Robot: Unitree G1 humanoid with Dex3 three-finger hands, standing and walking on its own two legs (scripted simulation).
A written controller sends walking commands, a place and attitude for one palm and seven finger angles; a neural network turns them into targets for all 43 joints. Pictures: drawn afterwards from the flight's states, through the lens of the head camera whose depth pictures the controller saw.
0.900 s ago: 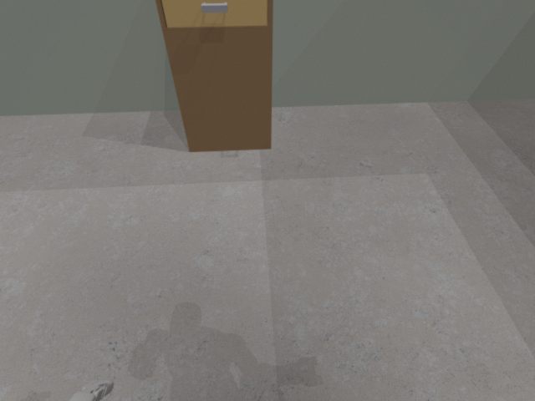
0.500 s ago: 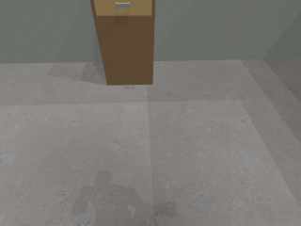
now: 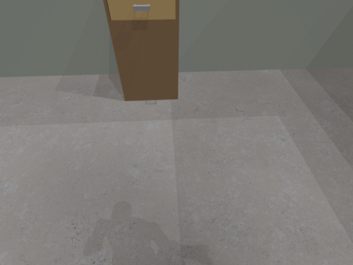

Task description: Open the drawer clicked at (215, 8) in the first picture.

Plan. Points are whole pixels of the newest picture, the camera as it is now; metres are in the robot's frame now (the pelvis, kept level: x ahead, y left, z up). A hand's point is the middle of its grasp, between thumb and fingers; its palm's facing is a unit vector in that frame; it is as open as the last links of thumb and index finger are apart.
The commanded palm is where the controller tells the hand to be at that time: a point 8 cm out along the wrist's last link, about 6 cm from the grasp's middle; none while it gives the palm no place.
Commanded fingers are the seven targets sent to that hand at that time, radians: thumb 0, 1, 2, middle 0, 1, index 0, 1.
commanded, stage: look at it before walking up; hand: left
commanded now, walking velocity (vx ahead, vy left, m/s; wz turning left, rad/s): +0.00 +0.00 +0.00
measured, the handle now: (141, 6) +1.56 +0.32 +0.01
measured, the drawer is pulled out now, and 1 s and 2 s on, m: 0.00 0.00 0.00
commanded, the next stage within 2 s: walk to a spot facing it in 0.54 s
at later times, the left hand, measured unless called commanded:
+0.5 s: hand out of the picture +0.07 +0.25 -0.15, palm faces -0.02 -0.94 -0.33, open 7.4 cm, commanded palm none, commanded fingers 0.00 0.90 0.90 -0.20 -0.30 -0.20 -0.30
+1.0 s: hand out of the picture +0.03 +0.22 -0.19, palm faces +0.02 -0.99 -0.16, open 7.4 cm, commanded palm none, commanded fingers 0.00 0.90 0.90 -0.20 -0.30 -0.20 -0.30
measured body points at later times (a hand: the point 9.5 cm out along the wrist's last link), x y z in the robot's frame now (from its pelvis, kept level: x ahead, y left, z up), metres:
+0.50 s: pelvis +0.00 +0.00 +0.00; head +0.01 +0.00 +0.45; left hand +0.07 +0.30 -0.13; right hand +0.08 -0.30 -0.13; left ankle +0.01 +0.13 -0.74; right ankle +0.01 -0.11 -0.74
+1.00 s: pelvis +0.07 +0.03 -0.01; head +0.06 +0.05 +0.44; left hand +0.03 +0.27 -0.18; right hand +0.05 -0.22 -0.16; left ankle +0.02 +0.13 -0.74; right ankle +0.00 -0.10 -0.73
